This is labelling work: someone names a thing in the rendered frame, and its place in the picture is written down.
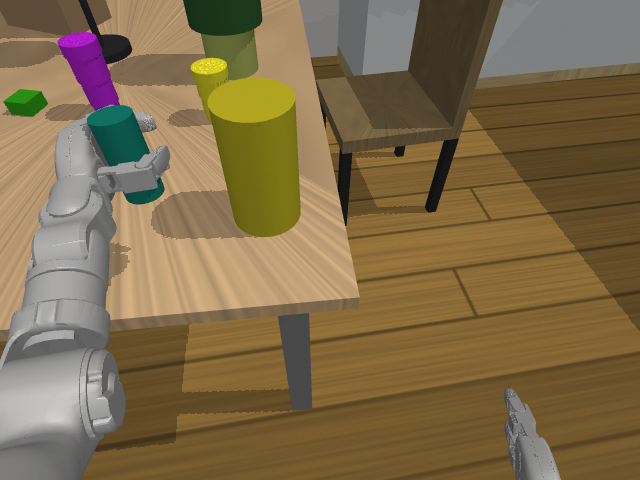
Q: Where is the potted plant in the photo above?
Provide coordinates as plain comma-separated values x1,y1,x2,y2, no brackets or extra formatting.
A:
183,0,262,80

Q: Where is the left robot hand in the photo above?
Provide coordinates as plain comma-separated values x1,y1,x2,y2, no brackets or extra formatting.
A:
55,105,170,201

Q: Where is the left robot arm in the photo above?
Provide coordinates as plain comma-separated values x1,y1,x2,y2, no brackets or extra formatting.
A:
0,175,126,480

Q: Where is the right robot hand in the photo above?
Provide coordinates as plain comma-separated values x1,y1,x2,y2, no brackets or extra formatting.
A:
504,388,561,480

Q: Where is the desk lamp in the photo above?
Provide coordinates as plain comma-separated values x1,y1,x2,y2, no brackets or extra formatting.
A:
79,0,132,64

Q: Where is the table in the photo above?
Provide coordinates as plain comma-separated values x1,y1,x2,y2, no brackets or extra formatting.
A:
0,0,360,411

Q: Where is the chair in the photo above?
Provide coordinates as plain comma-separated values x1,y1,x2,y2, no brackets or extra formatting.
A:
316,0,503,226

